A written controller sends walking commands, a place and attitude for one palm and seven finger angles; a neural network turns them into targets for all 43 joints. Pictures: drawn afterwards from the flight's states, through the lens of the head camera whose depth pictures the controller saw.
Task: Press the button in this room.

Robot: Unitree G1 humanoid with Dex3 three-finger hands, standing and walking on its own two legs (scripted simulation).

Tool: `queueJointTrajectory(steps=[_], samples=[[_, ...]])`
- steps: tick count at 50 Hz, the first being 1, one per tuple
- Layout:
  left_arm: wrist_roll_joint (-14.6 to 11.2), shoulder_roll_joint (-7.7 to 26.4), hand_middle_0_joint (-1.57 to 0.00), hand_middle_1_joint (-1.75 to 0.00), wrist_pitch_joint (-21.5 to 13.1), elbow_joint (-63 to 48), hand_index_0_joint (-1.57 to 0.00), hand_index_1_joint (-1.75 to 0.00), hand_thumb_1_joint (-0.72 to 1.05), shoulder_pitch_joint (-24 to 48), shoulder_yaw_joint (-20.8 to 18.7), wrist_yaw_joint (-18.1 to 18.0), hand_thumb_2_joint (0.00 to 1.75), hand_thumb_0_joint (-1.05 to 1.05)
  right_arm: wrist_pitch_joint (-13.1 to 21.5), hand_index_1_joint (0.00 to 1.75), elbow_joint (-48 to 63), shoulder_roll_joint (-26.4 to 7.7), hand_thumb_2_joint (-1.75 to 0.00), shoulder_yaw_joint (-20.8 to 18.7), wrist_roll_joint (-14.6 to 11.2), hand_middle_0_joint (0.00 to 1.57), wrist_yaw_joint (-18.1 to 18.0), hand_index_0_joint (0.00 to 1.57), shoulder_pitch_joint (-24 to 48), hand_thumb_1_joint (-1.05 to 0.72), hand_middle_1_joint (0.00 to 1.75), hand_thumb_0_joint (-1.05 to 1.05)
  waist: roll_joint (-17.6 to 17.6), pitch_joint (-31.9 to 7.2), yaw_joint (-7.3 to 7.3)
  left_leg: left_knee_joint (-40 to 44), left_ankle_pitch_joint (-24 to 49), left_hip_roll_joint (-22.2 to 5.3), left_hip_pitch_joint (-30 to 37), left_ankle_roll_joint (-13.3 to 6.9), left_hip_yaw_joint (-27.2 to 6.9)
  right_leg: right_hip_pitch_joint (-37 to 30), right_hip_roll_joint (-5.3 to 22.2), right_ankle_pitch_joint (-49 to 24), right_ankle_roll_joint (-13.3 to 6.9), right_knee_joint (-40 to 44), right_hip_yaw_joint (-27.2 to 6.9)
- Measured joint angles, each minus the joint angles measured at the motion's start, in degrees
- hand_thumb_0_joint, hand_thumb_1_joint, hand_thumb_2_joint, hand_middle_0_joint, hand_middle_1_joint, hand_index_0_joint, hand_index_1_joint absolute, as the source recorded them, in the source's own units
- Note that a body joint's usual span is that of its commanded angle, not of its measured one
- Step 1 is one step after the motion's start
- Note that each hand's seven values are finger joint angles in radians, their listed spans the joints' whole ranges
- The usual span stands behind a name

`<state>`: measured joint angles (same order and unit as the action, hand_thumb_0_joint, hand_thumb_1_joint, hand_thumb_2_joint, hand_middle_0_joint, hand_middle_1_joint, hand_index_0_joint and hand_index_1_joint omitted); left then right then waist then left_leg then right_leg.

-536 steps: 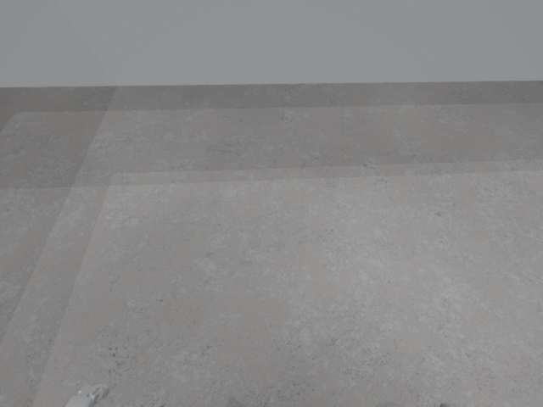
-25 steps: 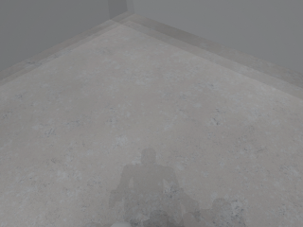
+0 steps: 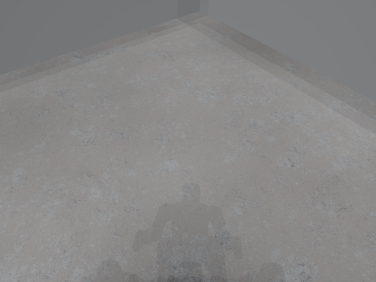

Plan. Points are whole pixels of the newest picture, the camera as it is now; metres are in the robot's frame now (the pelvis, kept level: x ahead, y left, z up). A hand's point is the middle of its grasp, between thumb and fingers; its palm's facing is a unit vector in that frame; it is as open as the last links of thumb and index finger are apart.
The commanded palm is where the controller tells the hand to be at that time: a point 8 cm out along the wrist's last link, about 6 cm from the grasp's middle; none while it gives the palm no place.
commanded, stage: turn or walk to find it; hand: left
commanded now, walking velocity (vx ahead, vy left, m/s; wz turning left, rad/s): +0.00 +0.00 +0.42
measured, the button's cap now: out of the picture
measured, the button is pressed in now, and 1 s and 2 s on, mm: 0 0 0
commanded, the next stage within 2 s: none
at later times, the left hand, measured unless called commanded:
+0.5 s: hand out of the picture -0.04 +0.15 -0.15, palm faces +0.28 -0.92 -0.27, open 7.3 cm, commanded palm none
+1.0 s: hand out of the picture -0.10 +0.23 -0.16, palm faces +0.45 -0.86 -0.24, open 7.4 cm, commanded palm none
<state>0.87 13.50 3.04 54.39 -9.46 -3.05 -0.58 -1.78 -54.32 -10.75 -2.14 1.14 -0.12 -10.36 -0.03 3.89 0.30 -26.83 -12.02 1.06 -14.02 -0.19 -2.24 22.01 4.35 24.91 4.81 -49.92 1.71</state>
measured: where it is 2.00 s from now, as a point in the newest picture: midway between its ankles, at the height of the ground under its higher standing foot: outside the picture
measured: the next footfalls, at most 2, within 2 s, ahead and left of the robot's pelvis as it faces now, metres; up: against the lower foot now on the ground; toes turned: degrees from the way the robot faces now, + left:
right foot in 0.08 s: +0.04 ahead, -0.13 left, +0.00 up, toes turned -1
left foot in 0.66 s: -0.07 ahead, +0.10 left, +0.00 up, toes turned +24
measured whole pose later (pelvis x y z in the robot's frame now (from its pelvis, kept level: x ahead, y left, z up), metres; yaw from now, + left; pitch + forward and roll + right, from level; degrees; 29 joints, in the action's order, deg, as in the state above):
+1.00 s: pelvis -0.08 +0.00 +0.01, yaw +25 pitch -1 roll -1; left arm 1.2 14.4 3.1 55.7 -9.8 -3.4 -0.7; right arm -0.9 -55.3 -9.8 -1.8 0.7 -0.5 -11.1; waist 1.3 3.2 -0.3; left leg -24.7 -12.4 1.9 -11.5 -3.3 -0.2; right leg 25.5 5.4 22.2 5.8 -58.6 1.0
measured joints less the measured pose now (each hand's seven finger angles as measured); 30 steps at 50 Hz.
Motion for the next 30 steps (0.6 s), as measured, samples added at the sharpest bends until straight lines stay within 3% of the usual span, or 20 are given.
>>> queueJointTrajectory(steps=[4, 5, 7, 9, 12, 15, 21, 30], samples=[[-0.27, -1.13, -0.2, -0.3, -1.34, -1.55, -0.2, -0.3, 0.91, 0.96, 0.5, 0.06, 0.9, 0.01, -0.74, 0.3, -0.46, -0.85, -0.9, -0.76, -0.05, 0.2, 0.09, 0.21, -1.74, -0.9, 0.3, 0.0, -1.29, -0.12, 0.91, -3.11, -0.43, 0.73, -3.23, 1.69, -1.76, -5.94, -1.45, -5.62, -0.72, 14.68, 0.81], [-0.06, -1.94, -0.2, -0.3, -1.91, -1.55, -0.2, -0.3, 0.91, 1.21, 0.63, -0.05, 0.9, 0.01, -0.93, 0.3, -0.72, -1.55, -0.9, -1.13, -0.29, 0.2, 0.12, 0.21, -2.06, -0.9, 0.3, 0.0, -2.86, 0.15, 1.04, -5.1, -1.16, 0.23, -4.34, 1.81, -2.74, -6.64, -2.27, -7.11, -2.12, 16.29, 1.83], [0.32, -3.16, -0.2, -0.3, -2.5, -1.98, -0.2, -0.3, 0.91, 1.0, 1.35, -0.07, 0.9, 0.0, -1.67, 0.3, -1.36, -2.47, -0.9, -1.89, -0.41, 0.2, 0.02, 0.21, -2.74, -0.9, 0.3, 0.0, -4.32, 0.47, 1.4, -14.34, -10.24, 0.89, -7.8, 1.82, -3.35, -6.76, -2.23, -7.0, -5.4, 15.63, 3.58], [0.33, -3.96, -0.21, -0.3, -2.68, -2.24, -0.2, -0.3, 0.91, 0.06, 1.56, -0.19, 0.9, 0.0, -2.43, 0.3, -2.05, -3.0, -0.9, -2.37, -0.18, 0.2, 0.21, 0.2, -3.5, -0.9, 0.3, 0.0, -4.06, 0.07, 1.31, -25.7, -13.44, 1.68, -11.47, 1.86, -2.32, -7.54, -1.15, -7.04, -6.91, 16.61, 4.65], [0.18, -4.72, -0.21, -0.3, -2.42, -1.85, -0.2, -0.3, 0.91, -1.3, 1.7, -0.37, 0.9, 0.0, -2.78, 0.3, -2.78, -3.73, -0.9, -2.94, 0.04, 0.2, 0.64, 0.2, -4.11, -0.91, 0.3, 0.0, -3.8, -0.21, 1.37, -37.47, -10.12, 0.62, -14.57, 2.6, -1.15, -9.22, -0.38, -8.64, -7.21, 19.84, 6.02], [0.07, -5.2, -0.21, -0.3, -2.62, -1.19, -0.2, -0.3, 0.9, -2.24, 1.9, -0.43, 0.9, 0.01, -2.71, 0.3, -3.32, -4.13, -0.9, -3.13, 0.04, 0.2, 0.76, 0.2, -4.91, -0.91, 0.3, 0.0, -3.61, -0.32, 1.58, -41.68, -6.84, -1.01, -15.01, 3.78, -1.08, -10.34, 0.0, -9.76, -7.47, 22.03, 7.93], [0.38, -4.95, -0.21, -0.3, -3.13, -0.23, -0.2, -0.3, 0.92, -3.71, 1.49, -0.8, 0.9, 0.0, -3.34, 0.3, -4.68, -4.07, -0.9, -2.84, 0.05, 0.2, 0.59, 0.2, -4.88, -0.91, 0.3, 0.0, -2.65, -0.27, 0.53, -38.18, -8.02, -3.52, -11.99, 5.13, -0.22, -10.41, 0.94, -9.99, -7.72, 22.52, 11.39], [1.14, -2.58, -0.21, -0.3, -2.45, 1.94, -0.2, -0.3, 0.91, -5.28, 0.79, -0.35, 0.9, 0.0, -2.12, 0.3, -2.97, -2.77, -0.9, -1.33, -0.78, 0.19, 0.46, 0.2, 0.93, -0.91, 0.3, 0.0, -0.01, 1.06, -2.18, -18.07, -13.83, -3.78, -4.0, 3.73, 5.29, -7.89, 4.07, -9.19, -5.92, 18.46, 15.22]])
